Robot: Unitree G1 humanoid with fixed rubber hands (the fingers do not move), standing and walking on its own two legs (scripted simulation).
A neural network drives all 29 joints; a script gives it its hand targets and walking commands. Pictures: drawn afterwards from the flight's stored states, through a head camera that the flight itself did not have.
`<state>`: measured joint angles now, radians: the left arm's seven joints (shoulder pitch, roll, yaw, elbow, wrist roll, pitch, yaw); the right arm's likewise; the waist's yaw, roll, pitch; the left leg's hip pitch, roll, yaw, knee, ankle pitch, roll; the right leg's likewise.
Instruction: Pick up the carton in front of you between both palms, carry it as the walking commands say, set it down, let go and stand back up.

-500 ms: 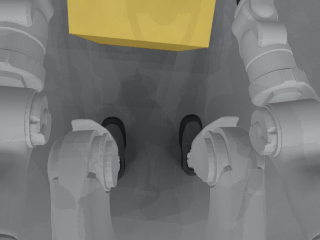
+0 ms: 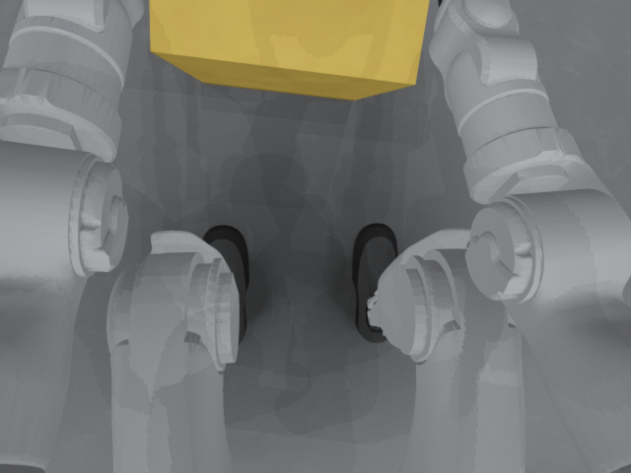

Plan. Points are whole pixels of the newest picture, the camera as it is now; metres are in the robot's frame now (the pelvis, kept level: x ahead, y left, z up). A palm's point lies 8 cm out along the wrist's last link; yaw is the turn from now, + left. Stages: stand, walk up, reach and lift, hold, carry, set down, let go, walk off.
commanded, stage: reach and lift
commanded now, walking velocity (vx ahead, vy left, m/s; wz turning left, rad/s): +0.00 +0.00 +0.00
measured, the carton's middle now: out of the picture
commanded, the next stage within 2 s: none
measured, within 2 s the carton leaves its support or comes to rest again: leaves its support in 0.22 s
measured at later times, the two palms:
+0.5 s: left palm out of the picture +0.52 +0.20 -0.04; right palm out of the picture +0.52 -0.09 -0.04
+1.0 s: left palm out of the picture +0.48 +0.19 +0.10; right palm out of the picture +0.49 -0.11 +0.11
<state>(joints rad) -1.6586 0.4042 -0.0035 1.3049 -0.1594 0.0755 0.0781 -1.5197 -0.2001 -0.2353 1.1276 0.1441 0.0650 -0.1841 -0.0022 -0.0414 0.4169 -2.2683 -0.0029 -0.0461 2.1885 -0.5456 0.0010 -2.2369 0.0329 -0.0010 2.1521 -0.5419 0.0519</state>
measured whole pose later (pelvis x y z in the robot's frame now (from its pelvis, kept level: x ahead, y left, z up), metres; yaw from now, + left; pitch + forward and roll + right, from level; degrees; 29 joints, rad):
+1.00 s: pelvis +0.02 -0.01 +0.15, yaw +4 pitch +40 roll -1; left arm -0.96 0.03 0.38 0.65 0.19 0.42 0.02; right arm -0.90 0.08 -0.46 0.56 -0.17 0.41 -0.09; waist 0.00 -0.03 -0.17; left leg -1.88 -0.04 -0.06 1.65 -0.47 -0.03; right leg -1.86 0.07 0.06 1.66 -0.50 0.05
